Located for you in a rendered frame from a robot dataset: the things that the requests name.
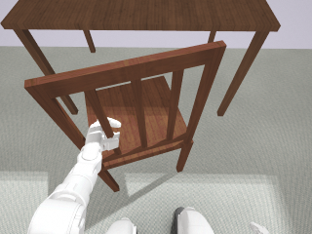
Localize robot left hand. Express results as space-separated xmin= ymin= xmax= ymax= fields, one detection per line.
xmin=85 ymin=117 xmax=122 ymax=151

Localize table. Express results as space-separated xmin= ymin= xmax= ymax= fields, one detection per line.
xmin=0 ymin=0 xmax=281 ymax=117

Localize left robot forearm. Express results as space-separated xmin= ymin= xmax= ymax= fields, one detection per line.
xmin=26 ymin=143 xmax=102 ymax=234

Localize chair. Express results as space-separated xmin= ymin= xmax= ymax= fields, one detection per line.
xmin=24 ymin=40 xmax=227 ymax=192

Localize robot right thigh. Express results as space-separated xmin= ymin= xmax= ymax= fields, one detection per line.
xmin=177 ymin=211 xmax=214 ymax=234

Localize robot left upper arm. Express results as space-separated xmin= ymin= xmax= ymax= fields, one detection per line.
xmin=28 ymin=199 xmax=87 ymax=234

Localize robot right shin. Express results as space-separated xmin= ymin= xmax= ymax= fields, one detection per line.
xmin=182 ymin=207 xmax=195 ymax=213

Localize robot right hand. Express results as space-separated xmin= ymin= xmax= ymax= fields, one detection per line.
xmin=250 ymin=221 xmax=269 ymax=234

